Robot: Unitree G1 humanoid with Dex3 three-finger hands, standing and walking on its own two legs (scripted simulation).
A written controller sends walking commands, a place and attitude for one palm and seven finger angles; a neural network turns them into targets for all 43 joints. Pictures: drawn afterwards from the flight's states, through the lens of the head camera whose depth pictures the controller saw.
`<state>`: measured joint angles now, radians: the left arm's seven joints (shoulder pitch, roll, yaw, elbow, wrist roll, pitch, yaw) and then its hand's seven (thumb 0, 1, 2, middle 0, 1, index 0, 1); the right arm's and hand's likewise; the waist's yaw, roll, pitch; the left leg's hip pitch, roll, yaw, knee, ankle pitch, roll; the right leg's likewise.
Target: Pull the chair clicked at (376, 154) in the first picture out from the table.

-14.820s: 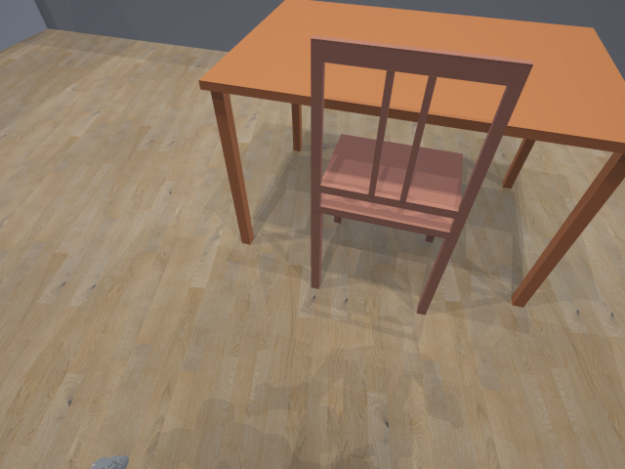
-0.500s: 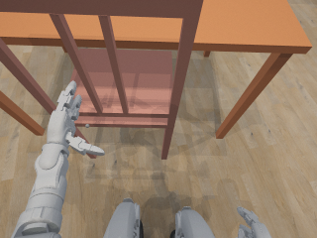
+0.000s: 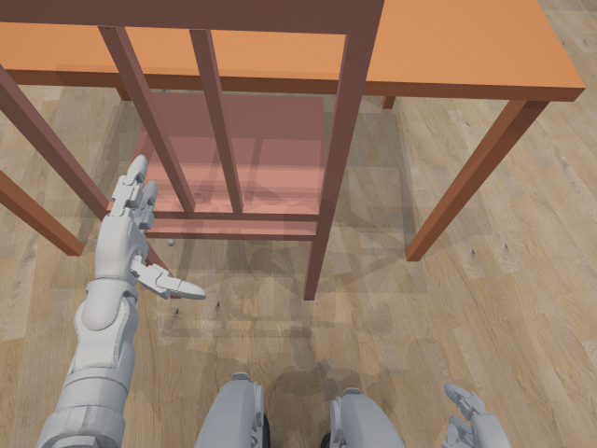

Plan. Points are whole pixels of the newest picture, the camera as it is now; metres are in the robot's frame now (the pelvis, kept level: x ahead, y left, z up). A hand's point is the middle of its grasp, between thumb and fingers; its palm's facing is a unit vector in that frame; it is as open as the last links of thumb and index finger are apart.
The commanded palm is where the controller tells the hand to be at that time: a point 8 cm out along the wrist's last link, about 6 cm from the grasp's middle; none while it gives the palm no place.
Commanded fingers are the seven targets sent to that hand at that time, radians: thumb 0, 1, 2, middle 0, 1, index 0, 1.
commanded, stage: aim the fingers beside a spindle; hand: left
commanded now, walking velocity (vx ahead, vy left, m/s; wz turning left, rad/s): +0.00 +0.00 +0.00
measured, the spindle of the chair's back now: (161, 142) +0.52 +0.21 +0.05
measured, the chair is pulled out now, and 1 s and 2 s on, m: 0.00 0.00 0.00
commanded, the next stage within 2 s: push the fingers through the gap in 0.18 s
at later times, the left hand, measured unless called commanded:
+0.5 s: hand (162, 224) +0.39 +0.19 +0.03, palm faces +0.03 -1.00 -0.07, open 16.9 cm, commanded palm +0.37 +0.23 +0.02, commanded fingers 0.00 -0.50 0.30 -0.06 -0.08 -0.06 -0.08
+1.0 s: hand (172, 198) +0.44 +0.19 +0.02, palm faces -0.01 -1.00 -0.04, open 16.9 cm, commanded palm +0.42 +0.23 +0.02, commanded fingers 0.00 -0.50 0.30 -0.06 -0.08 -0.06 -0.08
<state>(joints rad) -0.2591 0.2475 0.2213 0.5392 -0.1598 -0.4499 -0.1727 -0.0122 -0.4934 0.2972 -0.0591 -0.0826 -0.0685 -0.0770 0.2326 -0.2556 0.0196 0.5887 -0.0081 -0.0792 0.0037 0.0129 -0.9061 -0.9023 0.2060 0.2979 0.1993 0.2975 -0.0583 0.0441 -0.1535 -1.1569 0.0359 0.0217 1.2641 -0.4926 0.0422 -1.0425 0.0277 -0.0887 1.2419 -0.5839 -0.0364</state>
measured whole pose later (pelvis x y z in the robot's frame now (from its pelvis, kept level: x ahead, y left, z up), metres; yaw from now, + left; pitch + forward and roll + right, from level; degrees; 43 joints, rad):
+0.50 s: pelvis +0.00 +0.00 -0.01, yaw +0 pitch +23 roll -4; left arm -0.38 0.30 0.25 0.63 -0.16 -0.46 -0.18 -0.01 -0.49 0.30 -0.06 -0.08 -0.07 -0.08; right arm 0.23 -0.26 0.02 0.61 -0.01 -0.08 0.00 0.01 -0.91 -0.90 0.21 0.30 0.20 0.30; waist -0.06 0.05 -0.16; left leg -1.20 0.04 0.00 1.30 -0.50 0.04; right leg -1.07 0.03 -0.11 1.27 -0.59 -0.04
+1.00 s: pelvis +0.00 +0.00 -0.01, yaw -1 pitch +25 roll -4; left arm -0.58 0.36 0.30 0.85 -0.14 -0.43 -0.22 -0.01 -0.49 0.30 -0.06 -0.08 -0.07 -0.08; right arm 0.28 -0.27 0.02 0.64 -0.02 -0.06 0.01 0.01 -0.91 -0.90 0.21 0.30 0.20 0.30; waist -0.10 0.05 -0.15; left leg -1.25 0.04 0.01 1.31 -0.50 0.05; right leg -1.12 0.03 -0.10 1.27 -0.58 -0.03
